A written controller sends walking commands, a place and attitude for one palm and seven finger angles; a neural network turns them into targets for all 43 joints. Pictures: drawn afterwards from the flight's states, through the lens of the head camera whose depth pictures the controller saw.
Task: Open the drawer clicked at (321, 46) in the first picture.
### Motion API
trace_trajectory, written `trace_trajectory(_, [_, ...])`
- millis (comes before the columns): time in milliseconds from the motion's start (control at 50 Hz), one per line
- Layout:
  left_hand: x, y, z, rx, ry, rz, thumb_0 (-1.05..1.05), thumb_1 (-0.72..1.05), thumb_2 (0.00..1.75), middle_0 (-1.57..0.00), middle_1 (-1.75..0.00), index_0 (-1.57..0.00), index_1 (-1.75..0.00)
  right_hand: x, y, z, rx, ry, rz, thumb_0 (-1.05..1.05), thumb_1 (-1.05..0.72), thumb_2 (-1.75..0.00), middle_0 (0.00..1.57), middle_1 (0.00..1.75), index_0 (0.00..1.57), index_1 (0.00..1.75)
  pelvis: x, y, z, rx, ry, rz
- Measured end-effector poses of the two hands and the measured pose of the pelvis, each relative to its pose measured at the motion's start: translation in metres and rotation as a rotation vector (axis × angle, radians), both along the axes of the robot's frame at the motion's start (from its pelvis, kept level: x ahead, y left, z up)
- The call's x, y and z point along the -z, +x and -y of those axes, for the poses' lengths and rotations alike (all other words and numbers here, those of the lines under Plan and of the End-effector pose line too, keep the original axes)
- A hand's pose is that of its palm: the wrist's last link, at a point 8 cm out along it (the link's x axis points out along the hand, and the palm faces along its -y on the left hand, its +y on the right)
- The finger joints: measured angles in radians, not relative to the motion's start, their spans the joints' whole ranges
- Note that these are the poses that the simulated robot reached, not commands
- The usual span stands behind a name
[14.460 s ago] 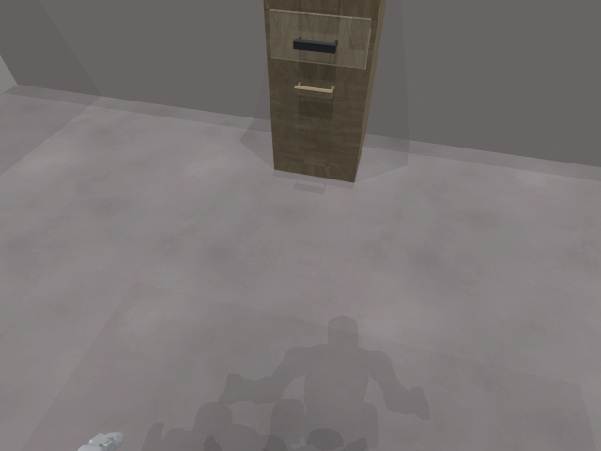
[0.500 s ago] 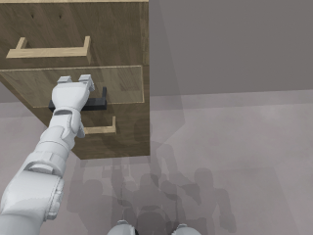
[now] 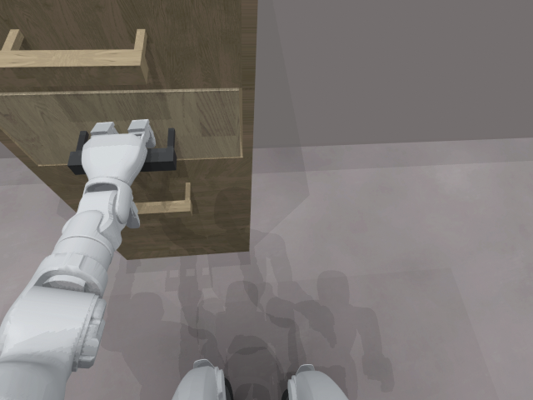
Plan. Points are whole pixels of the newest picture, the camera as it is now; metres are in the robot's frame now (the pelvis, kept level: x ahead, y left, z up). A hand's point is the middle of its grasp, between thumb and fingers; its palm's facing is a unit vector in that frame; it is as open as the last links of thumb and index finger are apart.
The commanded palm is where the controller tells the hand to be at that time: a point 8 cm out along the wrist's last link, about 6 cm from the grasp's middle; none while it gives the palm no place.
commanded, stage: lower the fingers behind the handle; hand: left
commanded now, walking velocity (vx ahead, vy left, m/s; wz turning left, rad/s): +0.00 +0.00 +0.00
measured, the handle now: (126, 148) +0.53 +0.21 -0.01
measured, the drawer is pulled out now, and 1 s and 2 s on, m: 0.00 0.00 0.05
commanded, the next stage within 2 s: close the thumb around the handle in 0.58 s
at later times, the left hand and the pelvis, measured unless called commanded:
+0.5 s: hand (130, 181) +0.47 +0.20 -0.03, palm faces -0.07 -0.04 -1.00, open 13.8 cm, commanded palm +0.46 +0.19 +0.02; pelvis -0.01 +0.00 -0.01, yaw +0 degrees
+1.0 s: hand (129, 178) +0.48 +0.20 -0.03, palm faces -0.08 -0.05 -1.00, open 10.9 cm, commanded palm +0.46 +0.20 +0.02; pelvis +0.00 +0.00 -0.01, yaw +0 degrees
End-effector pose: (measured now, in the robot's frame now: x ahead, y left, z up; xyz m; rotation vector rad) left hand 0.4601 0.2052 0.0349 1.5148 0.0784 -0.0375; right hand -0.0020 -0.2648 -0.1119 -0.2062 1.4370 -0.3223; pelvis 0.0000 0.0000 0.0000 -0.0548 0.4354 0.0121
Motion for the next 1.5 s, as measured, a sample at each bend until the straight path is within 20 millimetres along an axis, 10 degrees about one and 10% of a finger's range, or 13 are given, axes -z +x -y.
trace_trajectory(780, [0.010,-0.003,0.001,-0.026,0.017,0.011,0.00,-0.45,0.32,-0.32,-1.21,-0.32,-1.21,0.008,-0.004,0.001,-0.007,-0.005,0.009,0.00,-0.91,-0.90,0.21,0.30,0.20,0.30,0.008,-0.008,0.002,0.000,-0.004,-0.009])
trace_trajectory(1260, [0.010,0.000,-0.003,-0.019,0.007,0.009,0.00,0.62,0.78,-0.38,-1.33,-0.39,-1.32,0.008,0.005,-0.003,-0.008,0.003,0.009,0.00,-0.91,-0.90,0.21,0.30,0.20,0.30,0.007,-0.002,-0.001,0.002,-0.006,-0.013])
trace_trajectory(1500, [0.011,-0.004,-0.003,-0.016,0.006,0.004,0.00,0.64,0.76,-0.34,-1.35,-0.41,-1.35,0.005,0.008,-0.005,0.000,0.003,0.022,0.00,-0.91,-0.90,0.21,0.30,0.20,0.30,0.004,0.001,-0.003,0.011,-0.005,-0.003])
